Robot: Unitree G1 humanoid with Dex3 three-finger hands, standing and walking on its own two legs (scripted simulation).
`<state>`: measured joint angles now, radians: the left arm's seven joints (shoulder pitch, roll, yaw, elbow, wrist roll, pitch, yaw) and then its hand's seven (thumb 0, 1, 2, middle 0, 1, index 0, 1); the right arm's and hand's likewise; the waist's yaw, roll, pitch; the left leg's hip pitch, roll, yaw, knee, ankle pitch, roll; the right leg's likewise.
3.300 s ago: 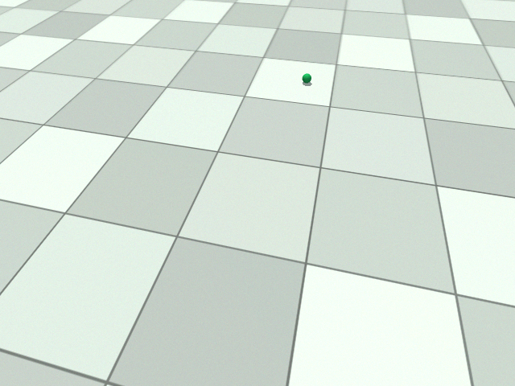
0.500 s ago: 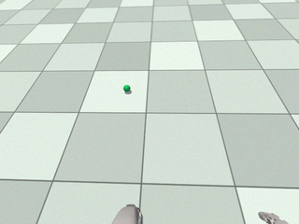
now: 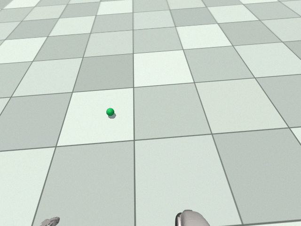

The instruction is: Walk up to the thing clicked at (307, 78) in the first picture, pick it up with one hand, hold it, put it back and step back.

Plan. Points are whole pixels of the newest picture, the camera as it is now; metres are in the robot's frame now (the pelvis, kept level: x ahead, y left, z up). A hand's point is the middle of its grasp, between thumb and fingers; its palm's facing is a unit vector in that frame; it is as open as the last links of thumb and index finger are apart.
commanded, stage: walk up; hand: left
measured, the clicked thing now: (110, 111) +1.10 +0.36 -0.72
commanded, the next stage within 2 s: none
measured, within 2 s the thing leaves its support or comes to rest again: neither
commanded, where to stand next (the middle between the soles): +0.75 +0.09 m, yaw -1 degrees
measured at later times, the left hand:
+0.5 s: hand (60, 211) +0.20 +0.30 -0.13, palm faces +0.06 -0.92 -0.39, open 7.4 cm
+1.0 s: hand (72, 139) +0.45 +0.32 -0.13, palm faces -0.06 -0.92 -0.38, open 7.4 cm
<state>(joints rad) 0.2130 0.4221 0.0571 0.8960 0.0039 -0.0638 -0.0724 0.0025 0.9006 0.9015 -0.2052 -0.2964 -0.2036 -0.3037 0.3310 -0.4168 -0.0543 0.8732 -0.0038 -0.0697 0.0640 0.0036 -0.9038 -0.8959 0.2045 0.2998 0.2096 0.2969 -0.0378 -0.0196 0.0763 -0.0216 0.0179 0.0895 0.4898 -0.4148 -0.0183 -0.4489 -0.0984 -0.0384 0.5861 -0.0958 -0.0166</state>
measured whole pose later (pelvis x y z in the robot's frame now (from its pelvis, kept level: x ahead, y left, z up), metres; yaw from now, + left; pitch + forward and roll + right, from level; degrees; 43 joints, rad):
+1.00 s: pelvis +0.38 +0.05 +0.01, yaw +0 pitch -3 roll +2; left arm 0.26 0.40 0.05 0.91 0.01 -0.04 -0.06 0.00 0.90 0.90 -0.20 -0.30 -0.20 -0.30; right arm 0.35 -0.41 -0.06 0.85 -0.01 -0.06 0.05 0.00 -0.90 -0.90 0.20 0.30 0.21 0.30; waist -0.03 -0.02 0.09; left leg -0.06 -0.01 0.13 0.46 -0.36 0.02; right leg -0.44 -0.09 -0.03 0.62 -0.16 -0.01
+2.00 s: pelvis +0.65 +0.08 -0.01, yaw -2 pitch -3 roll +0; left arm 0.23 0.38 0.04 0.92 0.01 -0.06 -0.01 0.00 0.90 0.90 -0.21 -0.30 -0.20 -0.30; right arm 0.27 -0.40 -0.03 0.88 0.01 -0.01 0.02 0.00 -0.91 -0.90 0.20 0.30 0.21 0.30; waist -0.01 0.05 0.15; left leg -0.26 0.05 0.05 0.82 -0.48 0.03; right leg -0.37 -0.02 -0.05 0.63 -0.21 -0.02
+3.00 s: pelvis +0.71 +0.09 +0.02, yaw +0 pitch -2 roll +0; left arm 0.09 0.35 0.01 1.14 0.00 -0.01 -0.01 0.00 0.90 0.90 -0.21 -0.30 -0.20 -0.30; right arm 0.06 -0.36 0.00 1.13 0.00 -0.01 0.02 0.00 -0.91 -0.90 0.20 0.30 0.21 0.30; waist 0.01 0.01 0.05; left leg -0.16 0.04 0.02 0.38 -0.18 -0.02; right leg -0.13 -0.02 -0.03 0.37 -0.20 0.01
